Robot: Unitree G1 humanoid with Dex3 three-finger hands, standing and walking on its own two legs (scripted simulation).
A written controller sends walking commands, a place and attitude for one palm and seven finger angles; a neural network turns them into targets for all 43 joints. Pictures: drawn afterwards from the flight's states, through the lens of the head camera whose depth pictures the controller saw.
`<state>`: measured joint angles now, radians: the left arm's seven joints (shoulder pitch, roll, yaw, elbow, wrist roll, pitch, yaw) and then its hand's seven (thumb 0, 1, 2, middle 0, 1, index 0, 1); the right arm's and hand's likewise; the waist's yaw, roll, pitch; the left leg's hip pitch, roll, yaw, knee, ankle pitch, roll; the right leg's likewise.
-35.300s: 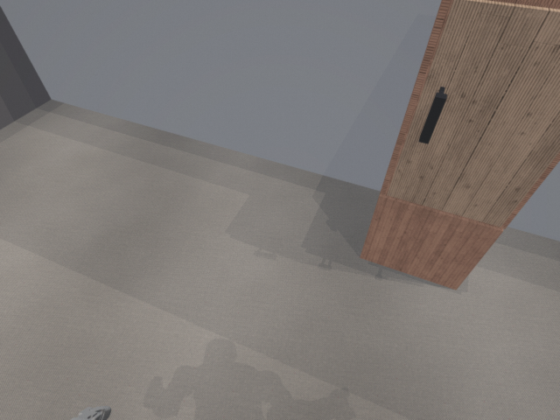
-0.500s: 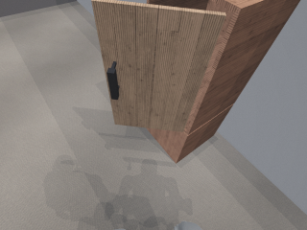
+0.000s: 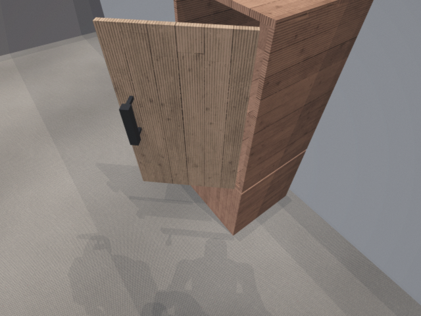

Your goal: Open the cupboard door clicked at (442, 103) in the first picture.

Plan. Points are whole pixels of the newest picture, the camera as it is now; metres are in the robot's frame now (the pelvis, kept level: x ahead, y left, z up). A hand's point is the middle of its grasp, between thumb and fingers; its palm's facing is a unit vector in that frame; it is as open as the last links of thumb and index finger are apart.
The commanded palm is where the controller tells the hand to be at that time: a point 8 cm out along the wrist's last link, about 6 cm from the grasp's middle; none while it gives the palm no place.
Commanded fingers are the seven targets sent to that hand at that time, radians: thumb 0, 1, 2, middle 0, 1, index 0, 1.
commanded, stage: come to a stop and stand still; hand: left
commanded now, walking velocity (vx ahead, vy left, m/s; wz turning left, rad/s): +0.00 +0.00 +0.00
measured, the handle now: (133, 120) +0.60 +0.25 -0.01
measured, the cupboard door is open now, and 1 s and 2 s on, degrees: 47 47 47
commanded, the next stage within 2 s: look again from close up in 0.20 s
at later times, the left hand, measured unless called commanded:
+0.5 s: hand out of the picture +0.00 +0.19 -0.17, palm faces +0.04 -0.97 -0.23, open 7.4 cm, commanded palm none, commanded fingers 0.00 0.90 0.90 -0.20 -0.30 -0.20 -0.30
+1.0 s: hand out of the picture -0.02 +0.23 -0.17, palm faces +0.01 -0.98 -0.22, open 7.4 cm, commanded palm none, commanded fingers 0.00 0.90 0.90 -0.20 -0.30 -0.20 -0.30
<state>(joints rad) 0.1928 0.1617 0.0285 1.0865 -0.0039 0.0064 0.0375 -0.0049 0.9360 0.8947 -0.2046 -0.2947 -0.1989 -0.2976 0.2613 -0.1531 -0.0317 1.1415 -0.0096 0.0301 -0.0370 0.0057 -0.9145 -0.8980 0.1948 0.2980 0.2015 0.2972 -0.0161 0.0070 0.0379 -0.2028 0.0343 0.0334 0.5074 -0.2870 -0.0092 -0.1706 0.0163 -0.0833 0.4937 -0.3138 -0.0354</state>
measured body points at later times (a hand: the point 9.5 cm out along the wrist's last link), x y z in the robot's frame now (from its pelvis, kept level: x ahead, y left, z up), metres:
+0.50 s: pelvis -0.01 +0.01 +0.00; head -0.01 +0.00 +0.45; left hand +0.00 +0.25 -0.15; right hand +0.02 -0.24 -0.15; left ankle -0.01 +0.12 -0.74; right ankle -0.03 -0.09 -0.74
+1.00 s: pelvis -0.05 +0.04 +0.01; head -0.06 +0.05 +0.45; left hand -0.02 +0.28 -0.15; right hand -0.02 -0.20 -0.14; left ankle -0.01 +0.12 -0.74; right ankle -0.03 -0.09 -0.74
